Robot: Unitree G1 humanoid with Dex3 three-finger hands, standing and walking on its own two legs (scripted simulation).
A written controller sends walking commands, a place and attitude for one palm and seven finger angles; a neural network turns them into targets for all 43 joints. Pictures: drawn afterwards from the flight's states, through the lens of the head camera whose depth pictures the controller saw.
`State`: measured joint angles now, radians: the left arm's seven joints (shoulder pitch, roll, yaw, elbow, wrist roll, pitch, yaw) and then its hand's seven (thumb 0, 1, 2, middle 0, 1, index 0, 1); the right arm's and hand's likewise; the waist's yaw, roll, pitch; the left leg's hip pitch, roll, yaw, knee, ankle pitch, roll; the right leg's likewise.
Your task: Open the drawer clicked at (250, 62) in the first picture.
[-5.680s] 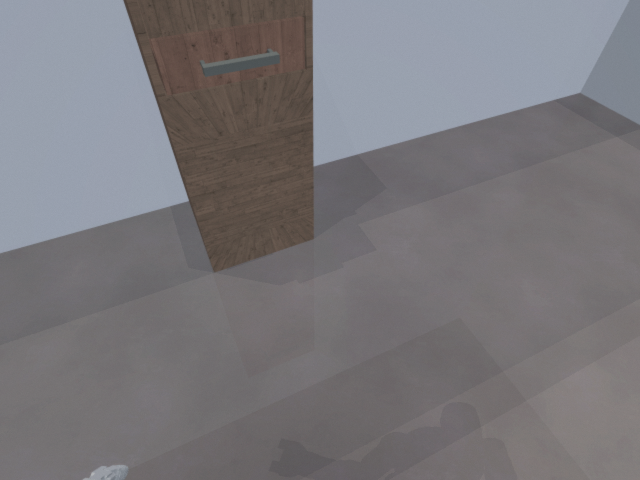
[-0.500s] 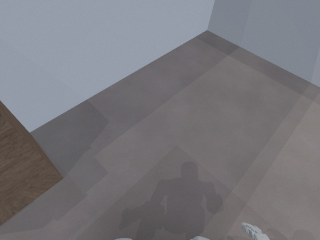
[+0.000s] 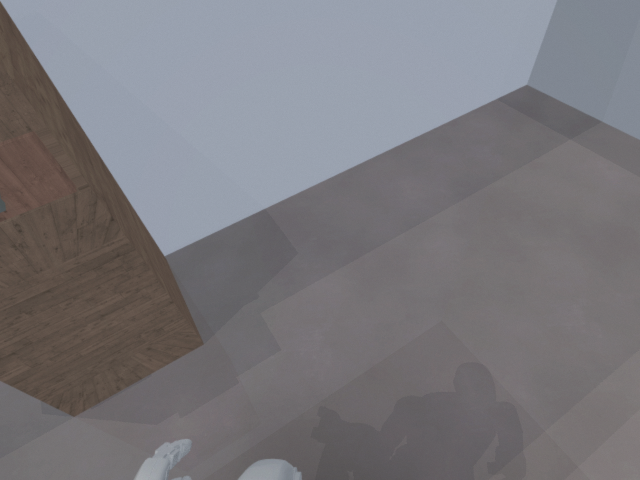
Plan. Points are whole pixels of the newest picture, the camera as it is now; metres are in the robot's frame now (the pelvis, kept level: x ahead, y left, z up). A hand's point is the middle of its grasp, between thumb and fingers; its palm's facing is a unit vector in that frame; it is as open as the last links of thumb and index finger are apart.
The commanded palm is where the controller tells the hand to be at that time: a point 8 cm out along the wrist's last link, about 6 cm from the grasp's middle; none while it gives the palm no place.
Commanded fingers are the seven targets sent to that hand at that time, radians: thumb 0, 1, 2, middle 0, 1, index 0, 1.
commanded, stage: turn to face it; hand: left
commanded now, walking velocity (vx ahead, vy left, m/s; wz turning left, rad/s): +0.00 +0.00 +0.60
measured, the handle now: out of the picture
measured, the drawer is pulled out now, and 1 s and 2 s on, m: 0.00 0.00 0.00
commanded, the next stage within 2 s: take the last steps up to it in 0.80 s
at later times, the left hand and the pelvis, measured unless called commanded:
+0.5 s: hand out of the picture -0.01 +0.28 -0.17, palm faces +0.33 -0.90 -0.27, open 7.3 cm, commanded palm none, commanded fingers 0.00 0.90 0.90 -0.20 -0.30 -0.20 -0.30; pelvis +0.00 +0.04 +0.00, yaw +17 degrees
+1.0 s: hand out of the picture -0.03 +0.18 -0.14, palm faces +0.49 -0.83 -0.26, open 7.3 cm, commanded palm none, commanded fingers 0.00 0.90 0.90 -0.20 -0.30 -0.20 -0.30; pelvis +0.01 -0.01 +0.01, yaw +28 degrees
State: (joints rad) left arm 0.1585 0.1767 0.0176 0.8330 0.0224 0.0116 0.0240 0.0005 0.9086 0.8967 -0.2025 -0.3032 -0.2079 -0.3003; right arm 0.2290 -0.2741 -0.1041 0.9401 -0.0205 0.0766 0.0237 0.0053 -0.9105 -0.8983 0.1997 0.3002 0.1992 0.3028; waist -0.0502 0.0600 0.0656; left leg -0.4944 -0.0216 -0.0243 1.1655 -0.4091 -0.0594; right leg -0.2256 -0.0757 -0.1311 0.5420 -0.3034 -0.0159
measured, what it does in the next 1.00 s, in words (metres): steps on the spot, turning left: left foot, then right foot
